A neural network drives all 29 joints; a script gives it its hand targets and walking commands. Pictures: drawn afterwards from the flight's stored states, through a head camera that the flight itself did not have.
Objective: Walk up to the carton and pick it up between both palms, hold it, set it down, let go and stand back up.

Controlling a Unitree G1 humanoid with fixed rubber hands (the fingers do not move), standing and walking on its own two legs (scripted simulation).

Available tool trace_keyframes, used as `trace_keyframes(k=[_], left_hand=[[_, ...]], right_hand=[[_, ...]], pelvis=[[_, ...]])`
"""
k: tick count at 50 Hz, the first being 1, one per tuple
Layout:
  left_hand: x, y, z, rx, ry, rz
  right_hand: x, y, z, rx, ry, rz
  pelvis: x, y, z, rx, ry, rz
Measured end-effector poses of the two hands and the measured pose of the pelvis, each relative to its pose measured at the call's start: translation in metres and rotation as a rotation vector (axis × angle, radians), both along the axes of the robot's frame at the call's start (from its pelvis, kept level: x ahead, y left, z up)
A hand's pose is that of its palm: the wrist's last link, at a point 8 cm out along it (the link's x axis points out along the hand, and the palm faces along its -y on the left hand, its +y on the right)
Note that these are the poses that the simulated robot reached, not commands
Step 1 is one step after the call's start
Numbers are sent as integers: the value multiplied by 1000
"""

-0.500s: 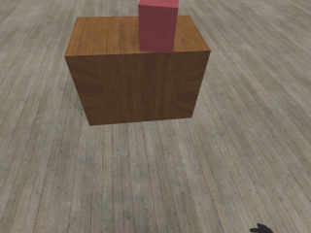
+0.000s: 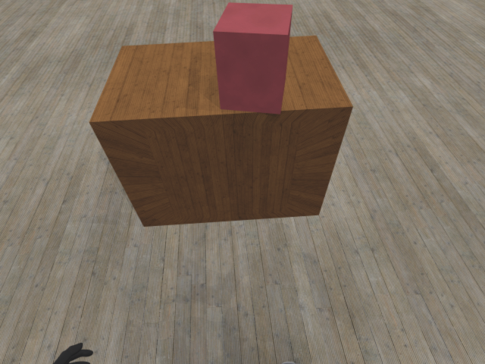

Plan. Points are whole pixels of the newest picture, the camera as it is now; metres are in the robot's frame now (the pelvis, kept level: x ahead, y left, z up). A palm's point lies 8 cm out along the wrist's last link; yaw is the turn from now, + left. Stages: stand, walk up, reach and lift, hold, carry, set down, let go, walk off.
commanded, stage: walk up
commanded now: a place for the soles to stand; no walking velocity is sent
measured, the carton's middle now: (254, 59) +0.98 -0.10 +0.01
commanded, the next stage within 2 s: none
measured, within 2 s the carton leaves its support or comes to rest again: neither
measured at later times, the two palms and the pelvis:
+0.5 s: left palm (57, 352) +0.21 +0.33 -0.11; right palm (393, 260) +0.31 -0.30 -0.07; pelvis +0.20 +0.01 +0.00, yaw -1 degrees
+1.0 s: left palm (98, 222) +0.45 +0.30 -0.06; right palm (401, 240) +0.37 -0.36 -0.10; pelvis +0.35 -0.03 +0.00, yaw -2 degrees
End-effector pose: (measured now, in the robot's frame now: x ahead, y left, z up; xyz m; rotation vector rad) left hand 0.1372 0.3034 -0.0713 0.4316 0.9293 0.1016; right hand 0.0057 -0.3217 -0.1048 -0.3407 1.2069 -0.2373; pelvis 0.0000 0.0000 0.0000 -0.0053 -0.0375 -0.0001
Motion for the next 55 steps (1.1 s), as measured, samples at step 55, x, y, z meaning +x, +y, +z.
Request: trace_keyframes(k=[55], left_hand=[[335,-28,21,48,53,65]], right_hand=[[407,-38,1,55,-49,28]], pelvis=[[385,-43,13,39,-22,-39]])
